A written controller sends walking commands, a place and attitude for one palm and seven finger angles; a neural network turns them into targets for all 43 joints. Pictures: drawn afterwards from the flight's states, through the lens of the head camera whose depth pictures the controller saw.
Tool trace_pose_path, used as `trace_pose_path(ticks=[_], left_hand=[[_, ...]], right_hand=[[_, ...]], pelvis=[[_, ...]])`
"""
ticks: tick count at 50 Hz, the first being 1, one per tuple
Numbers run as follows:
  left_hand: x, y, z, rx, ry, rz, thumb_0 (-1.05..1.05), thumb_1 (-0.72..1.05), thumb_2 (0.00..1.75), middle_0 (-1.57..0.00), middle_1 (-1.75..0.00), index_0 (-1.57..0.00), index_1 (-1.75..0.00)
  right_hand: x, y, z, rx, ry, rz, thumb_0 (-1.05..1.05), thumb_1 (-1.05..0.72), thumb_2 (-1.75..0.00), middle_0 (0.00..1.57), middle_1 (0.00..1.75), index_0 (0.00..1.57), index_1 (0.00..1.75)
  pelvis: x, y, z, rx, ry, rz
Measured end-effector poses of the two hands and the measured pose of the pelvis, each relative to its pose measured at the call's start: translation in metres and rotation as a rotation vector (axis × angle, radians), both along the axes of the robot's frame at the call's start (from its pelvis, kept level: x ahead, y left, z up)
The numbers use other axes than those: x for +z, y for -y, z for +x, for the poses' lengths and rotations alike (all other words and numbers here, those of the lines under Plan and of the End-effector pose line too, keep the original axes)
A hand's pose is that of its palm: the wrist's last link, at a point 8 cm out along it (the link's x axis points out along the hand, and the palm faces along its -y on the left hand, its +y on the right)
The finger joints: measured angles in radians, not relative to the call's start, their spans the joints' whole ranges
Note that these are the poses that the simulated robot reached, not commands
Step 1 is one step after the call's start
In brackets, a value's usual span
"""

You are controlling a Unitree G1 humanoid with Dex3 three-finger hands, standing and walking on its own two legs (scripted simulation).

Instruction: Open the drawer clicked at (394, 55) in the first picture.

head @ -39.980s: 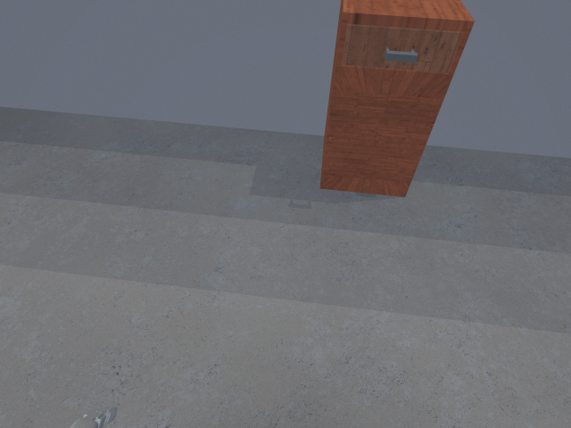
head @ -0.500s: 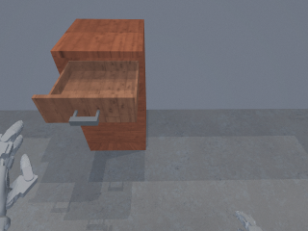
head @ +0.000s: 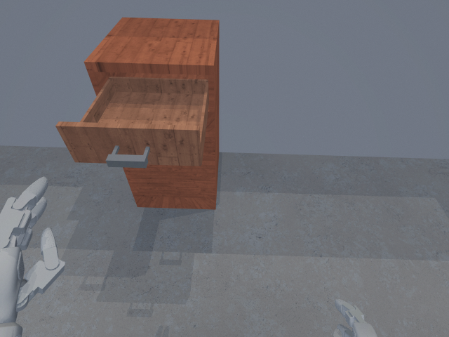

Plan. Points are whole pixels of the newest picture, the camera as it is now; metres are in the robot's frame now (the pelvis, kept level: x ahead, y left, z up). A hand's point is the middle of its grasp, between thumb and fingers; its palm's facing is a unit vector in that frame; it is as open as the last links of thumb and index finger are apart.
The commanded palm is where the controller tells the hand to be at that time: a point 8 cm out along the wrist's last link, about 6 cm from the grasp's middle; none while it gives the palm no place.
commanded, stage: stop stepping back and stand still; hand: left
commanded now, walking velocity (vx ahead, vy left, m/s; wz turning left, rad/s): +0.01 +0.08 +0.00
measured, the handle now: (129, 155) +0.58 +0.30 -0.05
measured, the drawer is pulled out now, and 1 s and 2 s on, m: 0.30 0.30 0.30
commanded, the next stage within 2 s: let the arm hang, fingers relaxed in 0.04 s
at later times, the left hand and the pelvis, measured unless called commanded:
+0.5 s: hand out of the picture +0.05 +0.21 -0.18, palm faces +0.05 -0.98 -0.18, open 7.0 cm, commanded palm none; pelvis +0.00 +0.03 -0.01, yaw +1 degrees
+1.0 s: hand out of the picture +0.01 +0.21 -0.17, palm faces +0.01 -0.98 -0.21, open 7.3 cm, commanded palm none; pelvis +0.01 +0.03 +0.00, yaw -1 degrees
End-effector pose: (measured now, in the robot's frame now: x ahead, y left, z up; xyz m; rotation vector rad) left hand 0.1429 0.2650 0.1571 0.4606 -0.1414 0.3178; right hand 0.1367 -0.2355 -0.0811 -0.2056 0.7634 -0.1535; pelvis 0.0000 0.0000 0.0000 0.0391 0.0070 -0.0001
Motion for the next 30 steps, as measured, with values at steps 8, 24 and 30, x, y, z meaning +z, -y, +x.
trace_pose_path(ticks=[8,24,30], left_hand=[[0.018,-0.022,0.017,-0.037,0.09,0.102,0.01,0.89,0.9,-0.21,-0.3,-0.21,-0.31],[-0.303,0.013,-0.096,0.157,-1.302,-0.485,-0.01,0.98,0.9,-0.2,-0.3,-0.2,-0.3],[-0.302,-0.004,-0.149,0.243,-1.459,-0.471,-0.01,0.97,0.9,-0.2,-0.3,-0.2,-0.3]], right_hand=[[0.011,0.002,0.022,0.02,0.041,-0.067,0.01,-0.9,-0.9,0.2,0.29,0.2,0.3],[-0.052,-0.039,-0.073,0.014,-0.437,0.034,0.01,-0.9,-0.9,0.2,0.29,0.2,0.3],[-0.056,-0.033,-0.121,-0.048,-0.595,0.022,0.0,-0.92,-0.9,0.2,0.29,0.2,0.3]], pelvis=[[-0.005,-0.015,0.006,0.017,-0.016,-0.038],[-0.008,-0.027,0.003,0.02,0.025,-0.036],[-0.003,-0.031,0.004,0.017,0.025,-0.045]])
